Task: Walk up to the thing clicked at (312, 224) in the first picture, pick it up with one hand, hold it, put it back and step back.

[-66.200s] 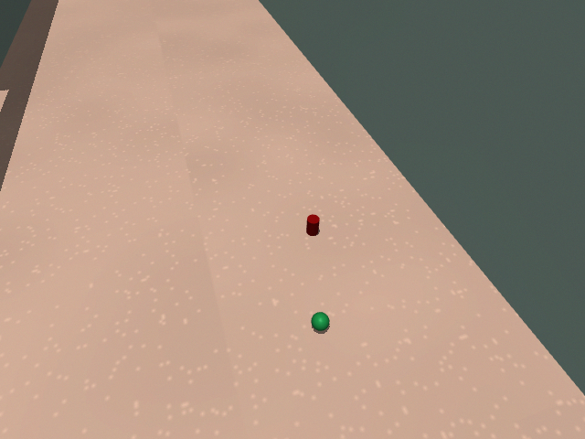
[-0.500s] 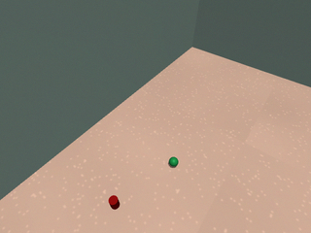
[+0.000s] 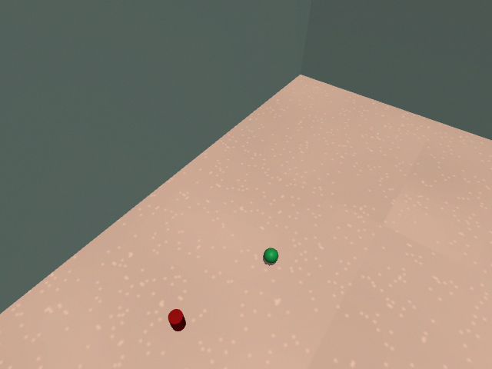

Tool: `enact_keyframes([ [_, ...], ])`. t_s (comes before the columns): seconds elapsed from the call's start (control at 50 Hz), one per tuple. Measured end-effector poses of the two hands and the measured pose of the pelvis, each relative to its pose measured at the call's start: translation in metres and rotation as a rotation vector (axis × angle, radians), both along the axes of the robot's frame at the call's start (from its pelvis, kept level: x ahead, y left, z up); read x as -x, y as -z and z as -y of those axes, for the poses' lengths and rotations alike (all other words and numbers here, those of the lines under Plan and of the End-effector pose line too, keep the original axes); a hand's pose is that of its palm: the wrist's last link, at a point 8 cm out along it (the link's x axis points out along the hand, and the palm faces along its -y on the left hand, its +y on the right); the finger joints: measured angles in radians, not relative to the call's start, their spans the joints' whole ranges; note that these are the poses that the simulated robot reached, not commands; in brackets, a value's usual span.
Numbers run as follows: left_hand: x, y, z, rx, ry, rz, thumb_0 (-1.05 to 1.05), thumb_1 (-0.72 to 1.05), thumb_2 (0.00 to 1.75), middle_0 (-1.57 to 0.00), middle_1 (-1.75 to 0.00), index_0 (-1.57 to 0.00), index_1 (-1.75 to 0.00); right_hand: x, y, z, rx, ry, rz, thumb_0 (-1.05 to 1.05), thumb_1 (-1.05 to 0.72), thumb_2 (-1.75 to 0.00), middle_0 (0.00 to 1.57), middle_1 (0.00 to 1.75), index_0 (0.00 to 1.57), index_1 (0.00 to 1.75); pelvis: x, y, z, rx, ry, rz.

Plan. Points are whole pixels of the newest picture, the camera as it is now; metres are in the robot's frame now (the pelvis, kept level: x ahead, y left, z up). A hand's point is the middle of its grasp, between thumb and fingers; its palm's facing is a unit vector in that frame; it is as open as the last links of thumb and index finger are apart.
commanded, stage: stand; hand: left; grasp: from above
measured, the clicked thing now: (177, 320) +0.45 +0.26 -0.74
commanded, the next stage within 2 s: step back in 0.12 s
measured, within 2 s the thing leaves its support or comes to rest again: neither
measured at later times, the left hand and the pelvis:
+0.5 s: hand out of the picture +0.10 +0.31 -0.18, palm faces -0.01 -0.93 -0.38, open 7.4 cm; pelvis -0.05 +0.04 -0.02, yaw +0 degrees
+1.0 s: hand out of the picture -0.02 +0.29 -0.15, palm faces -0.05 -0.91 -0.41, open 7.4 cm; pelvis -0.14 +0.03 -0.02, yaw -3 degrees
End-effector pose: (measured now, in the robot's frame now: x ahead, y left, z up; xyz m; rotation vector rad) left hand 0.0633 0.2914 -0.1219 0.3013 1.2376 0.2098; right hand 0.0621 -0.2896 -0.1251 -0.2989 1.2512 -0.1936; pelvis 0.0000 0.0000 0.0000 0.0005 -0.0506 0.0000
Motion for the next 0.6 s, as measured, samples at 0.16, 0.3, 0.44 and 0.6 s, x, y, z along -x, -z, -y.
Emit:
enact_keyframes([
  [0.16,0.001,0.001,-0.002,-0.001,-0.013,-0.007,0.00,0.90,0.90,-0.20,-0.30,-0.21,-0.30,0.003,0.002,0.003,0.000,0.006,-0.021,0.01,-0.90,-0.90,0.21,0.30,0.20,0.30,0.001,0.002,0.001,0.003,-0.002,-0.012],
  [0.3,-0.001,0.006,-0.026,-0.039,0.000,0.006,0.00,0.90,0.90,-0.21,-0.30,-0.21,-0.30,0.004,0.004,0.010,0.046,0.005,-0.014,0.01,-0.90,-0.90,0.21,0.30,0.20,0.30,0.023,0.011,-0.012,0.013,0.001,-0.019],
  [0.44,-0.026,0.020,-0.061,-0.047,0.031,0.086,0.00,0.90,0.90,-0.20,-0.30,-0.21,-0.30,0.033,0.000,-0.004,0.115,0.003,-0.033,0.00,-0.91,-0.90,0.21,0.30,0.20,0.30,0.039,0.026,-0.040,0.014,-0.009,-0.033],
  [0.6,-0.017,0.017,-0.058,-0.022,0.076,0.095,0.00,0.91,0.90,-0.20,-0.30,-0.20,-0.30,0.062,-0.010,-0.025,0.116,0.007,-0.029,0.01,-0.90,-0.90,0.21,0.30,0.20,0.30,0.062,0.015,-0.049,0.028,0.018,-0.036],
])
